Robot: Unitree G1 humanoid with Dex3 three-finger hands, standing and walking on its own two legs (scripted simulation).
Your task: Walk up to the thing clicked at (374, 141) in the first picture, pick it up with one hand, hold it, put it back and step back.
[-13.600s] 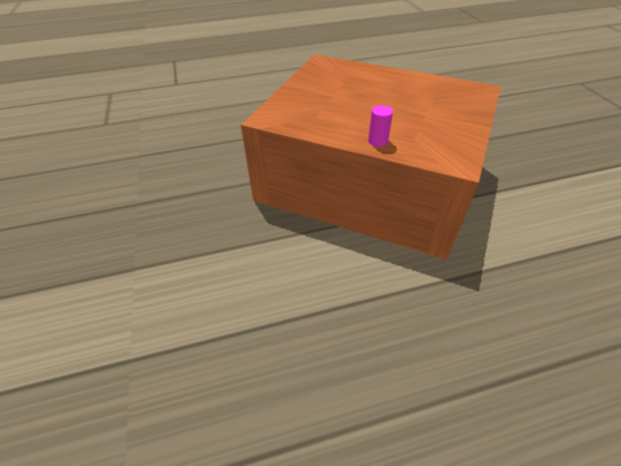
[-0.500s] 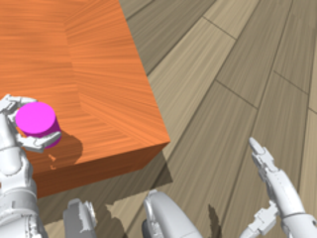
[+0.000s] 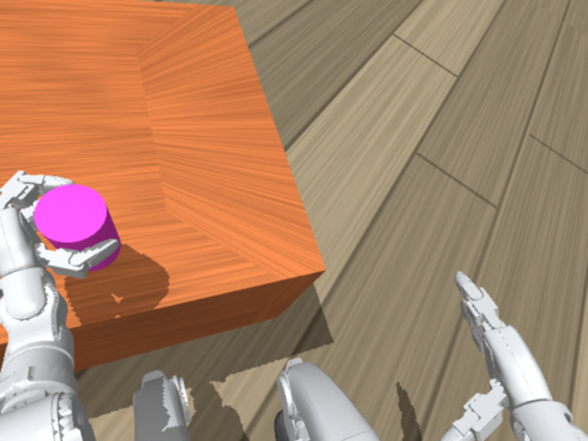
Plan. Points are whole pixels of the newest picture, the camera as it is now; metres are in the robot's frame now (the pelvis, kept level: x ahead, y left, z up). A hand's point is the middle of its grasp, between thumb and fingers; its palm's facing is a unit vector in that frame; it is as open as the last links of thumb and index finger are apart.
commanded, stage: settle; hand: left
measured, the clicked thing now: (83, 231) +0.45 +0.20 -0.08
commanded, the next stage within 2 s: lift in 0.10 s
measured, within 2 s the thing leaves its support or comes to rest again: neither
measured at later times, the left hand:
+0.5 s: hand (63, 216) +0.44 +0.21 -0.01, palm faces +0.24 -0.97 -0.02, open 10.9 cm
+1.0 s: hand (57, 232) +0.38 +0.19 +0.08, palm faces +0.21 -0.98 -0.03, open 10.9 cm
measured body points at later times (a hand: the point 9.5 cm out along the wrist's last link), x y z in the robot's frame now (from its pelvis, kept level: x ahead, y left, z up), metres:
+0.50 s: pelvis +0.01 +0.00 +0.02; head +0.14 +0.07 +0.45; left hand +0.43 +0.26 -0.01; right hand +0.18 -0.26 +0.08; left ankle +0.07 +0.13 -0.57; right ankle +0.01 -0.16 -0.57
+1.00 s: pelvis +0.01 +0.00 +0.07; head +0.10 +0.03 +0.52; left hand +0.36 +0.24 +0.09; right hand +0.19 -0.25 +0.08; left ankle +0.07 +0.13 -0.57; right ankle +0.01 -0.16 -0.57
